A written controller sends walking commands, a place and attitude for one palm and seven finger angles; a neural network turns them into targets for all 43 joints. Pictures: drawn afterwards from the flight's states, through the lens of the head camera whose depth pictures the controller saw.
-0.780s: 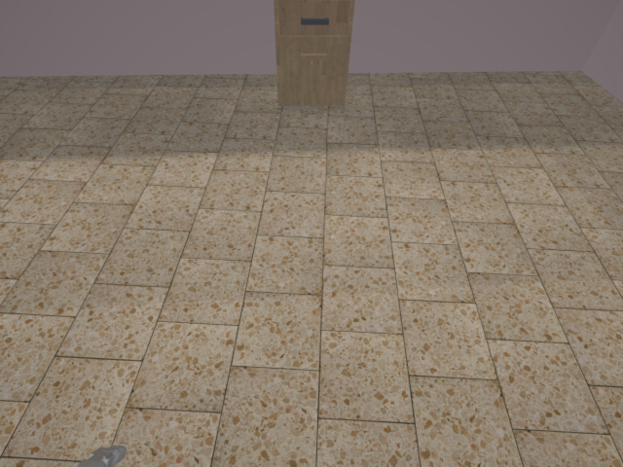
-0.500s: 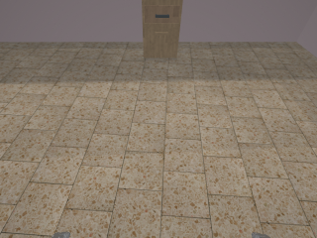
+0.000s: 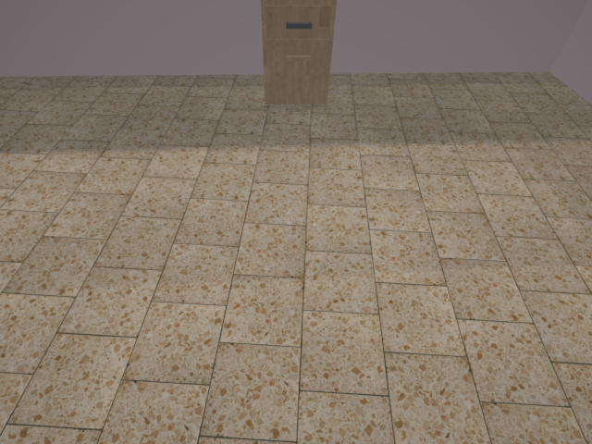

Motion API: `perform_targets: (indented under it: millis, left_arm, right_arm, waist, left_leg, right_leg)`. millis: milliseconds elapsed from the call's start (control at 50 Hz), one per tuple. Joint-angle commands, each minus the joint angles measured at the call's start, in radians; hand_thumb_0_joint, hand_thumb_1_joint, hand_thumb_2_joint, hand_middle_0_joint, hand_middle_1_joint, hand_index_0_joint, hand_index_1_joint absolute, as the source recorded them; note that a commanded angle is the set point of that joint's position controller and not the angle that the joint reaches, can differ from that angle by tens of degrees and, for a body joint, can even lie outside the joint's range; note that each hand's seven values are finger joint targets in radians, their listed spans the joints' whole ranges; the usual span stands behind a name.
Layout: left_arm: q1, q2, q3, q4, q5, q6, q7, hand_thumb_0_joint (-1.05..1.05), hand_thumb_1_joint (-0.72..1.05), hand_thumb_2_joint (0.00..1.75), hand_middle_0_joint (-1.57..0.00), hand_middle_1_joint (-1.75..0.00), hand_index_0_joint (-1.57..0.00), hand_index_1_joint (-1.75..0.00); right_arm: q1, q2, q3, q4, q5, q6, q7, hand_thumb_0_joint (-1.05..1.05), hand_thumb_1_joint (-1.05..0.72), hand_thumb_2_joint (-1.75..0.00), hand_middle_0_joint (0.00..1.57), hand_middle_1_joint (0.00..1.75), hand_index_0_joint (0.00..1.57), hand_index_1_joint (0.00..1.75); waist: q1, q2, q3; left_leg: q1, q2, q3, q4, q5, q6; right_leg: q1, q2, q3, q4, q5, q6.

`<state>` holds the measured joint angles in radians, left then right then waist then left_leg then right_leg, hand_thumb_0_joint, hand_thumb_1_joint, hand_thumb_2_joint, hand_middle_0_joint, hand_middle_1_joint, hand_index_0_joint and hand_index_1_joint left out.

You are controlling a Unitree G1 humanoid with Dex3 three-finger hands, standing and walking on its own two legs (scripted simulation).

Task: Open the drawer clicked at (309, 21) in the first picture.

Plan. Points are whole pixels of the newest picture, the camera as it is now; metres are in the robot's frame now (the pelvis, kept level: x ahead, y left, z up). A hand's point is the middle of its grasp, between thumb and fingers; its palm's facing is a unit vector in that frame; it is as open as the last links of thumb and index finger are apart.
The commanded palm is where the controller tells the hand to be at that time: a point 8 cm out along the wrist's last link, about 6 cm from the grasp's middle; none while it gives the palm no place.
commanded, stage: stand and wait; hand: left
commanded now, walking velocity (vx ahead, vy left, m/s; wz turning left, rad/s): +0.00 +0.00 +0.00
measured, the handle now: (298, 24) +2.34 +0.10 -0.25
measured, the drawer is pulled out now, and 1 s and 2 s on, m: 0.00 0.00 0.00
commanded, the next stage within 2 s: look at it before walking up in 0.18 s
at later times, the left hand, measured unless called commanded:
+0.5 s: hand out of the picture +0.07 +0.25 -0.16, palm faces -0.03 -0.94 -0.33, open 7.4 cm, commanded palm none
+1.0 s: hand out of the picture +0.09 +0.25 -0.16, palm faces -0.02 -0.94 -0.33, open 7.4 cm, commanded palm none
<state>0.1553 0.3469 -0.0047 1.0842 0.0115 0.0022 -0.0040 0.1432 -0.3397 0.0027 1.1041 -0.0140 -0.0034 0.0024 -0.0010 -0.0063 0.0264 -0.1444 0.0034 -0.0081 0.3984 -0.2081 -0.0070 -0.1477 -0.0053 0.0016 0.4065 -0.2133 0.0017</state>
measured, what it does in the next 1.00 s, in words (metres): stands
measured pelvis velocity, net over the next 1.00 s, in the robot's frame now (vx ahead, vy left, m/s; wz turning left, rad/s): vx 0.01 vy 0.00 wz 0.00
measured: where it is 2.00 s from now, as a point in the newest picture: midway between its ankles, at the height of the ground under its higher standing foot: (289, 401)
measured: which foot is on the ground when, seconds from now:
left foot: down 0.00-1.00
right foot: down 0.00-1.00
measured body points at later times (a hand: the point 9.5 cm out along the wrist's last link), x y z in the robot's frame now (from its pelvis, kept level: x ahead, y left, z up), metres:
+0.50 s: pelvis +0.00 +0.00 +0.00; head +0.00 +0.00 +0.45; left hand +0.07 +0.29 -0.13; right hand +0.07 -0.30 -0.13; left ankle +0.01 +0.12 -0.74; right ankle +0.01 -0.12 -0.74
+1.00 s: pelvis +0.01 +0.00 +0.00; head +0.02 +0.00 +0.45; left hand +0.09 +0.30 -0.13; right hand +0.10 -0.29 -0.13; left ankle +0.01 +0.12 -0.74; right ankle +0.01 -0.12 -0.74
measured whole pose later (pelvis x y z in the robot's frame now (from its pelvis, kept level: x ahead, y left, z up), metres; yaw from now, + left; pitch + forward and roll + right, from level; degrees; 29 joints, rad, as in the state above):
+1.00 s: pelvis +0.01 +0.00 +0.00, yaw +0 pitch -2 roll +0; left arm 0.14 0.34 -0.01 1.09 0.01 -0.01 0.00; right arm 0.10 -0.33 0.01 1.11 -0.01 -0.01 0.00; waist 0.00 -0.01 0.03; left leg -0.13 0.00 -0.01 0.36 -0.21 -0.01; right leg -0.13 0.00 0.00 0.37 -0.21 0.00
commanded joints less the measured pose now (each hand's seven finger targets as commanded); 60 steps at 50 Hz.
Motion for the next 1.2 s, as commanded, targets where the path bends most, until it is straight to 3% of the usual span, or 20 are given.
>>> perform_targets:
  millis: [0, 440, 620, 920, 940, 980, 1020, 1080, 1120, 1180]
  left_arm:
    - [-0.059, 0.199, 0.039, -0.068, 0.000, -0.024, 0.014, 0.00, 0.90, 0.90, -0.20, -0.30, -0.20, -0.30]
    - [-0.051, 0.197, 0.035, -0.058, 0.001, -0.027, 0.014, 0.00, 0.90, 0.90, -0.20, -0.30, -0.20, -0.30]
    - [-0.047, 0.198, 0.036, -0.057, 0.000, -0.030, 0.015, 0.00, 0.90, 0.90, -0.20, -0.30, -0.20, -0.30]
    - [-0.054, 0.201, 0.037, -0.060, 0.001, -0.031, 0.016, 0.00, 0.90, 0.90, -0.20, -0.30, -0.20, -0.30]
    - [-0.053, 0.200, 0.036, -0.060, 0.000, -0.030, 0.015, 0.00, 0.90, 0.90, -0.20, -0.30, -0.20, -0.30]
    - [0.021, 0.069, 0.010, -0.027, 0.000, -0.010, 0.019, 0.00, 0.90, 0.90, -0.20, -0.30, -0.20, -0.30]
    - [0.049, 0.075, 0.014, -0.021, 0.007, 0.002, 0.010, 0.00, 0.90, 0.90, -0.20, -0.30, -0.20, -0.30]
    - [0.079, 0.076, 0.029, -0.035, 0.014, 0.007, -0.004, 0.00, 0.90, 0.90, -0.20, -0.30, -0.20, -0.30]
    - [0.113, 0.066, 0.035, -0.040, 0.015, 0.002, -0.009, 0.00, 0.90, 0.90, -0.20, -0.30, -0.20, -0.30]
    - [0.187, 0.055, 0.048, -0.031, 0.011, -0.016, -0.007, 0.00, 0.90, 0.90, -0.20, -0.30, -0.20, -0.30]
  right_arm:
    - [-0.060, -0.205, -0.040, -0.062, 0.005, -0.028, -0.013, 0.00, -0.90, -0.90, 0.20, 0.30, 0.20, 0.30]
    - [-0.060, -0.201, -0.039, -0.051, 0.006, -0.029, -0.013, 0.00, -0.90, -0.90, 0.20, 0.30, 0.20, 0.30]
    - [-0.067, -0.204, -0.039, -0.054, 0.007, -0.032, -0.015, 0.00, -0.90, -0.90, 0.20, 0.30, 0.20, 0.30]
    - [-0.077, -0.204, -0.036, -0.057, 0.008, -0.030, -0.015, 0.00, -0.90, -0.90, 0.20, 0.30, 0.20, 0.30]
    - [-0.082, -0.206, -0.036, -0.056, 0.008, -0.030, -0.016, 0.00, -0.90, -0.90, 0.20, 0.30, 0.20, 0.30]
    - [-0.010, -0.074, -0.005, -0.025, 0.000, -0.013, -0.011, 0.00, -0.90, -0.90, 0.20, 0.30, 0.20, 0.30]
    - [0.015, -0.076, -0.011, -0.020, -0.007, -0.002, -0.006, 0.00, -0.90, -0.90, 0.20, 0.30, 0.20, 0.30]
    - [0.035, -0.085, -0.022, -0.033, -0.013, 0.000, -0.002, 0.00, -0.90, -0.90, 0.20, 0.30, 0.20, 0.30]
    - [0.055, -0.079, -0.028, -0.041, -0.011, -0.005, -0.002, 0.00, -0.90, -0.90, 0.20, 0.30, 0.20, 0.30]
    - [0.087, -0.040, -0.027, -0.053, -0.007, -0.026, -0.005, 0.00, -0.90, -0.90, 0.20, 0.30, 0.20, 0.30]
  waist:
    - [0.003, 0.003, -0.020]
    - [0.003, 0.013, -0.028]
    - [0.003, 0.011, -0.068]
    - [0.004, 0.008, -0.054]
    - [0.005, 0.011, -0.052]
    - [0.004, 0.001, -0.079]
    - [0.007, -0.004, -0.006]
    - [0.009, 0.005, 0.106]
    - [0.014, -0.001, 0.137]
    - [0.023, -0.047, 0.116]
  left_leg:
    - [-0.024, 0.107, -0.101, -0.088, 0.040, 0.038]
    - [-0.008, 0.111, -0.100, -0.088, 0.078, 0.035]
    - [0.024, 0.117, -0.094, -0.078, 0.163, 0.034]
    - [0.030, 0.117, -0.093, -0.086, 0.190, 0.032]
    - [0.033, 0.117, -0.092, -0.087, 0.186, 0.031]
    - [0.043, 0.109, -0.062, -0.066, 0.063, 0.012]
    - [-0.021, 0.095, -0.058, -0.063, -0.185, 0.017]
    - [-0.118, 0.096, -0.075, -0.073, -0.386, 0.034]
    - [-0.154, 0.099, -0.075, -0.042, -0.408, 0.046]
    - [-0.200, 0.072, -0.014, 0.093, -0.257, 0.043]
  right_leg:
    - [-0.025, -0.112, 0.110, -0.101, -0.012, -0.032]
    - [-0.027, -0.115, 0.108, -0.101, 0.041, -0.031]
    - [0.009, -0.120, 0.097, -0.084, 0.144, -0.031]
    - [0.026, -0.122, 0.093, -0.093, 0.179, -0.029]
    - [0.022, -0.121, 0.092, -0.094, 0.174, -0.029]
    - [0.022, -0.111, 0.086, -0.085, 0.020, -0.012]
    - [-0.044, -0.096, 0.111, -0.097, -0.235, -0.024]
    - [-0.129, -0.073, 0.131, -0.077, -0.379, -0.045]
    - [-0.142, -0.068, 0.145, -0.060, -0.390, -0.059]
    - [-0.057, -0.107, 0.213, -0.058, -0.296, -0.100]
